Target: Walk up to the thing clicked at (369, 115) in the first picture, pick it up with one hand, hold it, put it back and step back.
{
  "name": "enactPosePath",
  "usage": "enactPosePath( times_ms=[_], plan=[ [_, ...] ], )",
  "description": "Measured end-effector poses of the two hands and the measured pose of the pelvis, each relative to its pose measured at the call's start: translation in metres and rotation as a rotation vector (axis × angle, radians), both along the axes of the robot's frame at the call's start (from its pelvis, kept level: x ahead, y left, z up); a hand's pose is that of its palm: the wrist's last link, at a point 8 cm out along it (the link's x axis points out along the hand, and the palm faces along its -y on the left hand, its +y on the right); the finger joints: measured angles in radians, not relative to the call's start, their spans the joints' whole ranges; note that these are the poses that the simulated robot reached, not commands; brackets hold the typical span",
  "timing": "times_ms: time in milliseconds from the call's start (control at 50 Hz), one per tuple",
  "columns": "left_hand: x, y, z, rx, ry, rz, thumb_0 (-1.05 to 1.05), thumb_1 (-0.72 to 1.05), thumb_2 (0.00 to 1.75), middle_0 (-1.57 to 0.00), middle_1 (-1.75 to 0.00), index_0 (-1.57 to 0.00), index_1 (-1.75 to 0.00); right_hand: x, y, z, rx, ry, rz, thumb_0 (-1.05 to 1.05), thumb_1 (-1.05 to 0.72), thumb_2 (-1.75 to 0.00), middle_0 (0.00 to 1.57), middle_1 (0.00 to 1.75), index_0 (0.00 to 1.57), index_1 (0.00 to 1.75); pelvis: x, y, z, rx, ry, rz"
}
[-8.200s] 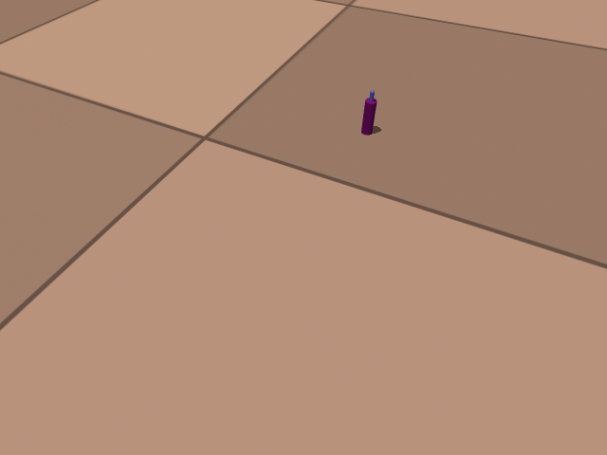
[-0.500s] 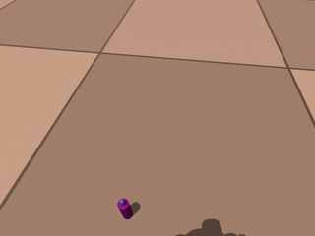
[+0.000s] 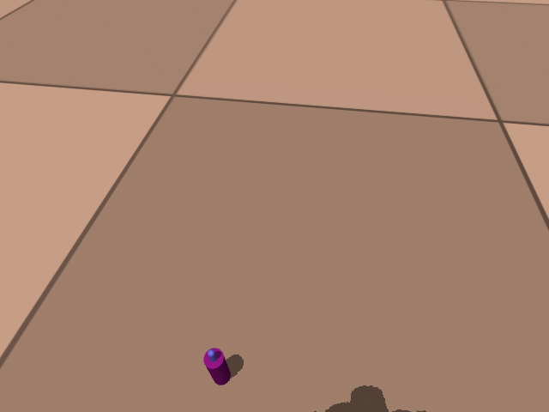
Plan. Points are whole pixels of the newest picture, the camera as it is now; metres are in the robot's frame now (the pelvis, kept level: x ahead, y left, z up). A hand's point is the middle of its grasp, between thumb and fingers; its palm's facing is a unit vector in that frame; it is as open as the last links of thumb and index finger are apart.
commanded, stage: stand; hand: left
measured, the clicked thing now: (216, 364) +0.38 +0.20 -0.66
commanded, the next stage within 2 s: go down in 0.52 s
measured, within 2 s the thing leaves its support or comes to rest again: neither
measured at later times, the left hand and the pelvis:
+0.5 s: hand out of the picture +0.07 +0.25 -0.16, palm faces -0.03 -0.94 -0.34, open 7.4 cm; pelvis +0.00 +0.00 +0.00, yaw +0 degrees
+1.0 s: hand out of the picture +0.16 +0.27 -0.17, palm faces +0.04 -0.94 -0.33, open 14.1 cm; pelvis -0.01 +0.00 -0.03, yaw -1 degrees
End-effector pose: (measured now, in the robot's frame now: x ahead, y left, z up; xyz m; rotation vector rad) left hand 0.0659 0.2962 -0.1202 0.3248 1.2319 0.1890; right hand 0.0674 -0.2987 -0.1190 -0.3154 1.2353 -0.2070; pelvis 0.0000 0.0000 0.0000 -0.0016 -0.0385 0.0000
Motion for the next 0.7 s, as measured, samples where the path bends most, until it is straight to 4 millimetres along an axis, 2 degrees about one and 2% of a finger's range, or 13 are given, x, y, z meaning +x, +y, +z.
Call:
enactPosePath(
  times_ms=[260,640,700],
  plan=[
    [-0.004,0.002,-0.001,0.0,0.015,0.004,0.01,0.9,0.9,-0.2,-0.3,-0.2,-0.3,-0.004,0.001,-0.001,0.0,0.015,-0.002,0.0,-0.91,-0.9,0.2,0.3,0.21,0.29,0.0,0.001,0.0,0.001,0.002,-0.001],
    [-0.001,0.002,0.0,0.0,0.012,0.003,0.01,0.9,0.89,-0.2,-0.3,-0.2,-0.29,0.001,0.003,-0.001,0.003,0.006,0.002,0.0,-0.91,-0.9,0.2,0.3,0.21,0.29,0.002,0.002,0.0,0.001,0.002,-0.002],
    [0.016,-0.001,0.0,-0.005,-0.067,0.036,0.01,0.86,0.85,-0.17,-0.26,-0.17,-0.25,0.007,0.009,-0.001,0.005,-0.073,0.002,0.0,-0.92,-0.9,0.2,0.3,0.21,0.29,-0.002,0.002,-0.004,0.0,0.035,0.005]
  ],
)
